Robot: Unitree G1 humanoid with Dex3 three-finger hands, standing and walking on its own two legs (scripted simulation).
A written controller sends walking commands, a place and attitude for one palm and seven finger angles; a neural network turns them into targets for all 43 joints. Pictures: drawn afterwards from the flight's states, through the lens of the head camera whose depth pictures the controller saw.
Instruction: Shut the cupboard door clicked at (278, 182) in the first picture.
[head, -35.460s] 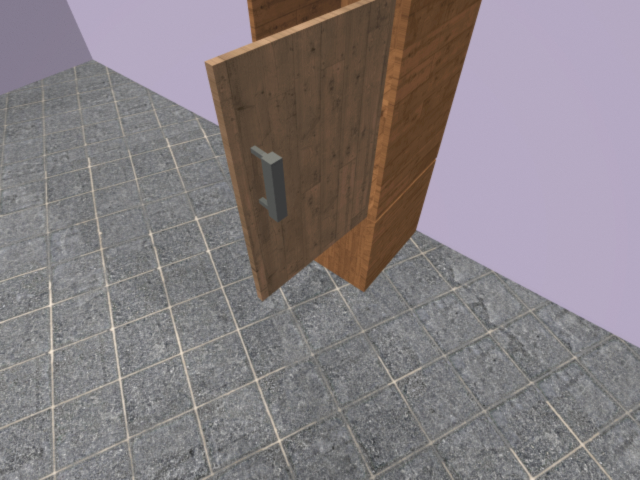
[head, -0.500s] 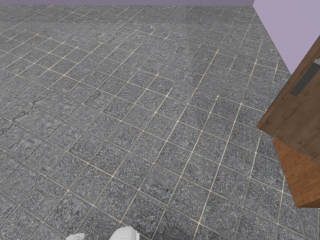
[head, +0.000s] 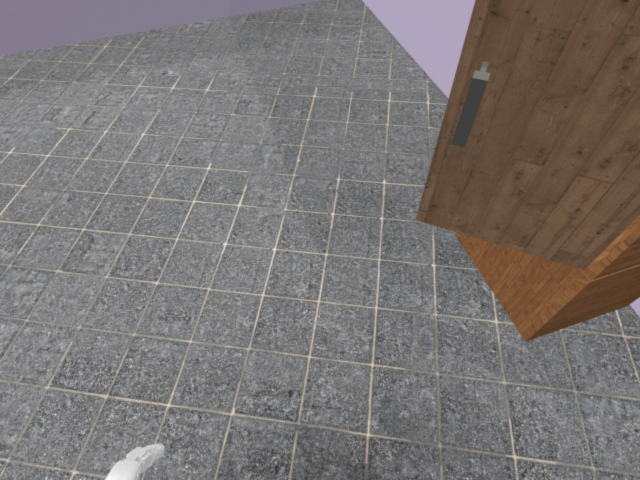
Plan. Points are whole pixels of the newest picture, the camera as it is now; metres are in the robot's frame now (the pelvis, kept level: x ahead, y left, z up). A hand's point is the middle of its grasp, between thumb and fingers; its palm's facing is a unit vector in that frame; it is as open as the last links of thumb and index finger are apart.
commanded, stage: turn to face it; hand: left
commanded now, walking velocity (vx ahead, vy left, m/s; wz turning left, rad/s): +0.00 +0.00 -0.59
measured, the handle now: (471, 104) +0.70 -0.23 +0.05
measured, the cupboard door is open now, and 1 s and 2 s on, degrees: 49 49 49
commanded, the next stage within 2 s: take the last steps up to it in 0.58 s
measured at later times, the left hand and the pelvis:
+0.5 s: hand (188, 466) +0.15 +0.21 -0.16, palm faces -0.17 -0.96 -0.21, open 7.4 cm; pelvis +0.04 +0.02 +0.01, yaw -14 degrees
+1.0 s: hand (241, 442) +0.18 +0.13 -0.15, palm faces -0.33 -0.92 -0.20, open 7.4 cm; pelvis +0.08 -0.03 +0.02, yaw -21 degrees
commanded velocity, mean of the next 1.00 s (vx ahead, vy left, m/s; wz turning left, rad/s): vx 0.10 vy -0.05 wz -0.32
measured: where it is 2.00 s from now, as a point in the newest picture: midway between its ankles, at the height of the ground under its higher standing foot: (395, 461)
